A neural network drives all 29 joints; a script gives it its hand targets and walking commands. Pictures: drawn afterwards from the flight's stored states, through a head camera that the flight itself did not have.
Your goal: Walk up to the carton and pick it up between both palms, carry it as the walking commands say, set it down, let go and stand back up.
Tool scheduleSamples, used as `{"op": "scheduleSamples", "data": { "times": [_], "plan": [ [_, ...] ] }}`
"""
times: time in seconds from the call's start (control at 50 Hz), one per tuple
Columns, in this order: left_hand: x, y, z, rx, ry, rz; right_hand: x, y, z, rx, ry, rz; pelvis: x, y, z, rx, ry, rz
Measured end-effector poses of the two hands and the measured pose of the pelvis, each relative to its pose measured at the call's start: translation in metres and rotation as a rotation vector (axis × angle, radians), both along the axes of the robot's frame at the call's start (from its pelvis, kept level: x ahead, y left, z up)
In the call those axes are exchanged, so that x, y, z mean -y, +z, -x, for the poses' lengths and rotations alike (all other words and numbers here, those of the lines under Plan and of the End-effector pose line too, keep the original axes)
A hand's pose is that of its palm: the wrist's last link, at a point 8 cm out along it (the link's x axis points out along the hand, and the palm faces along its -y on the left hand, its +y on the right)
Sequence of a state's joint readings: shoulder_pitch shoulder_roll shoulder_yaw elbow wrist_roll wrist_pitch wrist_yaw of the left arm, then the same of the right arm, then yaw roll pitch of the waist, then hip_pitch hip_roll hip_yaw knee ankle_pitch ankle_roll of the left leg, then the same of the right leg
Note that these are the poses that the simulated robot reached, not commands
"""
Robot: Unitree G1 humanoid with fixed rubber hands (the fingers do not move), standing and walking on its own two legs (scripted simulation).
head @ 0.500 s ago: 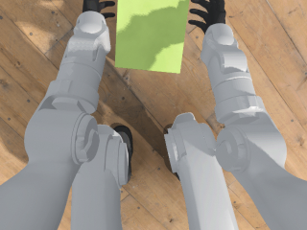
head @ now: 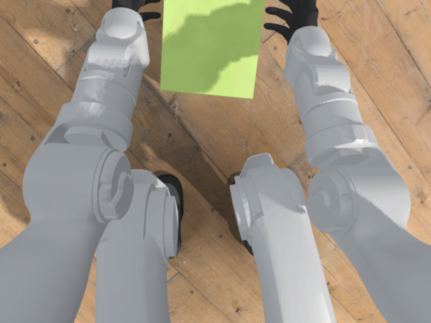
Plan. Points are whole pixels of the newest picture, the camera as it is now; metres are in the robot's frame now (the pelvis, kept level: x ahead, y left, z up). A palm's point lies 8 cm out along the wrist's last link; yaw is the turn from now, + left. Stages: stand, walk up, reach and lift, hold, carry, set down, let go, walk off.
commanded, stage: set down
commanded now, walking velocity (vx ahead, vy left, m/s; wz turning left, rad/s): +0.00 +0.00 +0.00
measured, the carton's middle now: (213, 11) +0.58 -0.04 -0.27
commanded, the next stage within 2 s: none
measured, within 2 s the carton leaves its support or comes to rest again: rests again in 0.02 s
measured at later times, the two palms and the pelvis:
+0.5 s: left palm (130, 10) +0.55 +0.09 -0.17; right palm (301, 28) +0.51 -0.16 -0.17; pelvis +0.01 +0.00 +0.00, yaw +0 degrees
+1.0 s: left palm (128, 9) +0.56 +0.09 -0.17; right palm (301, 27) +0.52 -0.16 -0.17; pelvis +0.01 +0.00 +0.00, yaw +0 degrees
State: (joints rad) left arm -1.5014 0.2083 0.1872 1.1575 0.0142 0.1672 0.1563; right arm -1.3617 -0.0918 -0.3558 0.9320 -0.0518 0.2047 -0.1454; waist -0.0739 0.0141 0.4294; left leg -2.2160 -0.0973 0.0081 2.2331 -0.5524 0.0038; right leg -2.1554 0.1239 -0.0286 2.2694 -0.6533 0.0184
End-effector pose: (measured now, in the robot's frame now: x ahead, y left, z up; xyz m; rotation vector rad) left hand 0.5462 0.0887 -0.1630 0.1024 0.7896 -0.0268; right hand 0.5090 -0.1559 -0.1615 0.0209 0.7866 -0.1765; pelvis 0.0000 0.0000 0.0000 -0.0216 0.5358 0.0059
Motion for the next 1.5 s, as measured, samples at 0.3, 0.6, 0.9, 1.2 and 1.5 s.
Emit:
{"op": "scheduleSamples", "data": {
  "times": [0.3, 0.6, 0.9, 1.2, 1.5],
  "plan": [
    [0.001, -0.006, -0.006, -0.004, -0.022, 0.015, 0.004, -0.007, -0.004, -0.003, -0.003, -0.016, -0.001, -0.001, -0.006, -0.009, -0.003, 0.003],
    [0.001, -0.009, -0.009, -0.004, -0.034, 0.025, 0.005, -0.011, -0.006, 0.002, 0.007, -0.028, 0.0, -0.001, -0.011, -0.025, -0.003, 0.0],
    [-0.001, -0.01, -0.01, 0.0, -0.052, 0.04, 0.006, -0.012, -0.006, 0.01, 0.018, -0.032, -0.001, -0.001, -0.012, -0.03, -0.004, 0.001],
    [-0.002, -0.011, -0.011, 0.003, -0.059, 0.054, 0.007, -0.012, -0.006, 0.015, 0.024, -0.034, -0.002, -0.003, -0.011, -0.018, -0.005, 0.001],
    [-0.009, -0.015, -0.007, 0.029, -0.056, 0.032, 0.012, -0.017, -0.003, 0.008, 0.043, 0.006, 0.002, -0.001, -0.006, 0.002, -0.01, -0.001]
  ]
}}
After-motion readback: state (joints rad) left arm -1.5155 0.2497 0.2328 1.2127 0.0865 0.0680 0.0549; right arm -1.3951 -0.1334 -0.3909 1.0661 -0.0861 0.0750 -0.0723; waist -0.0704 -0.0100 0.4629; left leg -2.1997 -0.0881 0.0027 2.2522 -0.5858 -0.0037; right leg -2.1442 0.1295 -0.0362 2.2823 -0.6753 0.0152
